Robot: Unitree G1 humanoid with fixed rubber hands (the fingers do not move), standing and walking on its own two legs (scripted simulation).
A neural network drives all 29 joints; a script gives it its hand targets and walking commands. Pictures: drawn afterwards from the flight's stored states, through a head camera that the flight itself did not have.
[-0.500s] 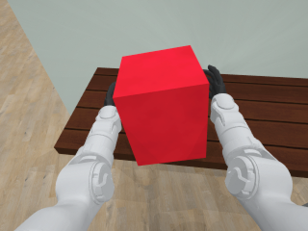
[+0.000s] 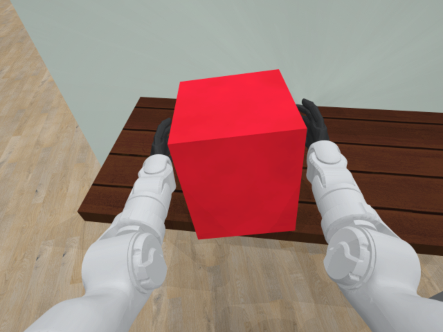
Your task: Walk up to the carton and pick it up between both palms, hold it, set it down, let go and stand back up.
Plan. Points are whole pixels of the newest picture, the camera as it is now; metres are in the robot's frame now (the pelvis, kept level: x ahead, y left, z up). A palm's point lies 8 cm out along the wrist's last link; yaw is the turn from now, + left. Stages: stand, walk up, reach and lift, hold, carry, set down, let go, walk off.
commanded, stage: set down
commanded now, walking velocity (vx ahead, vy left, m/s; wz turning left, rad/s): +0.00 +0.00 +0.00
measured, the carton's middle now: (237, 156) +0.44 +0.00 +0.08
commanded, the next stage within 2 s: none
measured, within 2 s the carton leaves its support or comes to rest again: rests again in 0.76 s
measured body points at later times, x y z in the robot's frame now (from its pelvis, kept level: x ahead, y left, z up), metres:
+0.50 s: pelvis +0.00 +0.00 +0.00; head +0.03 +0.00 +0.45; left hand +0.45 +0.15 +0.09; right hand +0.45 -0.15 +0.12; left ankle -0.02 +0.13 -0.74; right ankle +0.01 -0.12 -0.74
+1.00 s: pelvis +0.00 +0.00 +0.00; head +0.09 +0.00 +0.44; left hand +0.47 +0.15 +0.06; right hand +0.47 -0.16 +0.08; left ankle -0.02 +0.13 -0.74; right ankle +0.01 -0.12 -0.74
